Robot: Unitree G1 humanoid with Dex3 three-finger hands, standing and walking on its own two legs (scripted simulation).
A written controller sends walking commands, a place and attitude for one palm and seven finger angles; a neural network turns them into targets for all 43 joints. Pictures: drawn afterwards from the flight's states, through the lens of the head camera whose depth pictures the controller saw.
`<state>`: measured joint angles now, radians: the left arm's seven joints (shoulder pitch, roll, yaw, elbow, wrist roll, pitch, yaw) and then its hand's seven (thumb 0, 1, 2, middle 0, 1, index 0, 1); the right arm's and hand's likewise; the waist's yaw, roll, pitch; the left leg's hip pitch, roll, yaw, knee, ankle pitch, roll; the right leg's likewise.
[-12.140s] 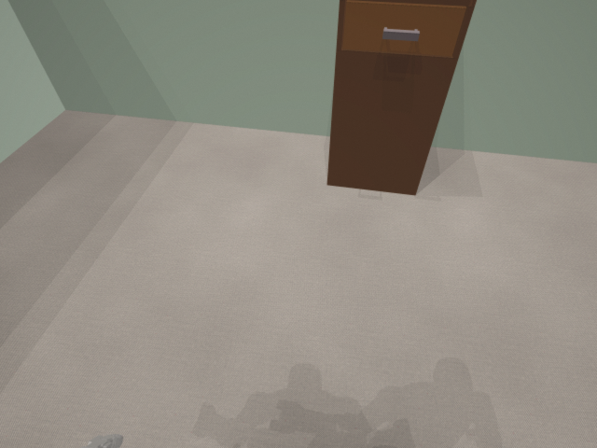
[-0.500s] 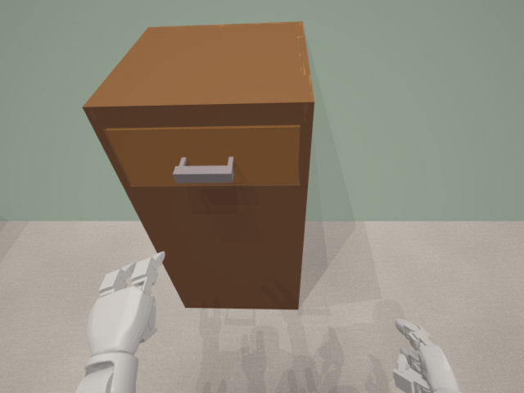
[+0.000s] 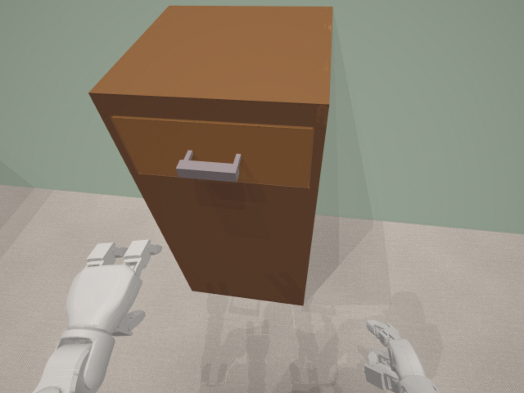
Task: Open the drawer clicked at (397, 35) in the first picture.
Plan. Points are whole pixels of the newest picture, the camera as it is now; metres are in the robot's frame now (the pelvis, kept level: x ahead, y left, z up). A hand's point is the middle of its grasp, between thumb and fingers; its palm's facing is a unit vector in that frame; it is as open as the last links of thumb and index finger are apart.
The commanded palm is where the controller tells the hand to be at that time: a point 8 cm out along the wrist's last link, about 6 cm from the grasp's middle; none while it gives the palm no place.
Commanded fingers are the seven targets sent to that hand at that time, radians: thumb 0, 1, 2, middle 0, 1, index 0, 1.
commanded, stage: raise the hand with hooked fingers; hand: left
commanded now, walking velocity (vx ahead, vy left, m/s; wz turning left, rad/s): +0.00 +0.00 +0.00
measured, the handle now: (210, 163) +0.53 +0.18 +0.02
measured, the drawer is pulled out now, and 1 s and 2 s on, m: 0.00 0.00 0.00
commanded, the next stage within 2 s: move the hooked fingers above the handle in 1.10 s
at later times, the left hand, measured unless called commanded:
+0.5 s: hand (114, 236) +0.29 +0.25 +0.11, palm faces +0.09 -0.07 -0.99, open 13.5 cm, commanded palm +0.26 +0.26 +0.16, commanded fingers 0.00 -0.50 0.30 -0.30 -1.20 -0.30 -1.20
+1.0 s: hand (87, 221) +0.29 +0.28 +0.13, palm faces +0.04 -0.07 -1.00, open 13.8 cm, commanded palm +0.26 +0.29 +0.19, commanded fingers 0.00 -0.50 0.30 -0.30 -1.20 -0.30 -1.20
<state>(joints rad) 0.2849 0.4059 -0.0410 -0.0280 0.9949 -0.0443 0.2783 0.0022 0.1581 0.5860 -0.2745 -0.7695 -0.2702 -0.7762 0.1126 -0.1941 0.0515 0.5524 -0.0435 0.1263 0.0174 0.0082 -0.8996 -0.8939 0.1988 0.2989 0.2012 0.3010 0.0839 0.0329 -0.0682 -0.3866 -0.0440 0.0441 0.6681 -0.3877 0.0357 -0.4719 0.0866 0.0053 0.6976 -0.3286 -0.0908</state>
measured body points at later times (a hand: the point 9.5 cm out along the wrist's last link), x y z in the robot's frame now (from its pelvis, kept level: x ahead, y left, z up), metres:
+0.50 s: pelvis +0.01 +0.01 +0.02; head +0.02 -0.02 +0.46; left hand +0.28 +0.25 +0.16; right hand +0.23 -0.20 -0.08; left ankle -0.03 +0.10 -0.72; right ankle +0.01 -0.06 -0.72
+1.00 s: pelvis -0.01 +0.04 +0.02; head +0.02 +0.01 +0.47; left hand +0.28 +0.28 +0.19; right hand +0.18 -0.18 -0.10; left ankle -0.03 +0.10 -0.72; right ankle +0.01 -0.06 -0.72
